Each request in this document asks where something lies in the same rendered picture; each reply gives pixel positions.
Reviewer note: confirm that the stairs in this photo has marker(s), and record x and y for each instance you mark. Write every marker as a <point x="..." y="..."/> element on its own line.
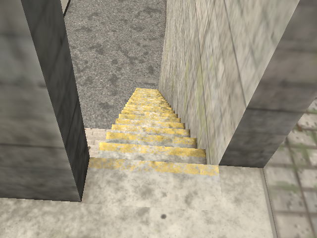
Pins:
<point x="149" y="130"/>

